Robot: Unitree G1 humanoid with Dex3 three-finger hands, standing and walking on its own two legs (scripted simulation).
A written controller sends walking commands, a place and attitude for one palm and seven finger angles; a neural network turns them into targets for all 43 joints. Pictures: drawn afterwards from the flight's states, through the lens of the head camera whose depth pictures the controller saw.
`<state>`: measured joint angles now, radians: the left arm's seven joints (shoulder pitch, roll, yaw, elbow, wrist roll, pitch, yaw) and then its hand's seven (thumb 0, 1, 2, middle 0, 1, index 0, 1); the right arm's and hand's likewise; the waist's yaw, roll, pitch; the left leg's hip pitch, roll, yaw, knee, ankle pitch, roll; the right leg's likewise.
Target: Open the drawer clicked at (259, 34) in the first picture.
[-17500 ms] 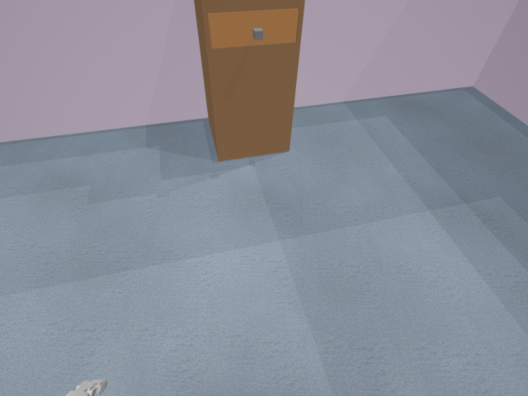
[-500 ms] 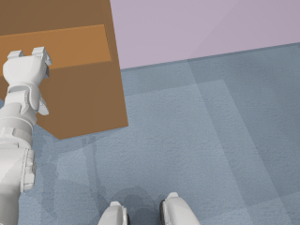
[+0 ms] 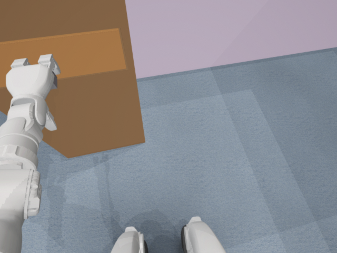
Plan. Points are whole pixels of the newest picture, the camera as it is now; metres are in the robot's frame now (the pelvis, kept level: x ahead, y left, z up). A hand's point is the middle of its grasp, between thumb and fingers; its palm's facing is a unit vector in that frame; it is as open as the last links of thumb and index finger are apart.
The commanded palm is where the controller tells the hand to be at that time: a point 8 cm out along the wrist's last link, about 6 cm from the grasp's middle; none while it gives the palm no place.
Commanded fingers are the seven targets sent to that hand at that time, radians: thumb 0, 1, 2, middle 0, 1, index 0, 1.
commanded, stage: close the thumb around the handle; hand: left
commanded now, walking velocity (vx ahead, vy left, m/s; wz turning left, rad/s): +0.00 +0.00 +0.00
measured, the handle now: (46, 73) +0.55 +0.27 +0.02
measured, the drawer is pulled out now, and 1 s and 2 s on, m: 0.00 0.01 0.05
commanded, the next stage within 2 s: pull the drawer open in 0.66 s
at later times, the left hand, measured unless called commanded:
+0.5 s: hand (44, 94) +0.50 +0.27 +0.01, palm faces -0.07 -0.02 -1.00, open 7.2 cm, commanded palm +0.49 +0.27 +0.05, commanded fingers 0.00 0.90 0.90 -0.40 -1.35 -0.40 -1.35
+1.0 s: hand (46, 98) +0.49 +0.27 +0.00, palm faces -0.06 -0.05 -1.00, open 7.4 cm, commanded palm +0.46 +0.27 +0.05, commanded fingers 0.00 0.90 0.90 -0.40 -1.35 -0.40 -1.35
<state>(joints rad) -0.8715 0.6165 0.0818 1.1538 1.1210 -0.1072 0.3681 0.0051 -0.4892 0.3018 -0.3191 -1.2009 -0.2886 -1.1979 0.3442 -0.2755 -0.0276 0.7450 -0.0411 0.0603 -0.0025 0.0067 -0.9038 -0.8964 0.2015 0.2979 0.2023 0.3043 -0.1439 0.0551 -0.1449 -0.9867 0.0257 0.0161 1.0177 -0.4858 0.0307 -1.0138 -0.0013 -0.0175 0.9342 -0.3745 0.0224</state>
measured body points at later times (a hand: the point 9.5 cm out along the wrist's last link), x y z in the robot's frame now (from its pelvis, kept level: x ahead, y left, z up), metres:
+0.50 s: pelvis +0.00 +0.00 +0.00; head +0.14 +0.01 +0.43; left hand +0.50 +0.27 +0.06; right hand -0.01 -0.28 -0.12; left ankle -0.02 +0.10 -0.67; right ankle +0.03 -0.14 -0.67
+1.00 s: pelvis +0.01 +0.00 +0.01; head +0.15 +0.00 +0.43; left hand +0.49 +0.27 +0.05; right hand +0.01 -0.28 -0.12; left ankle -0.02 +0.10 -0.67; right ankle +0.03 -0.14 -0.67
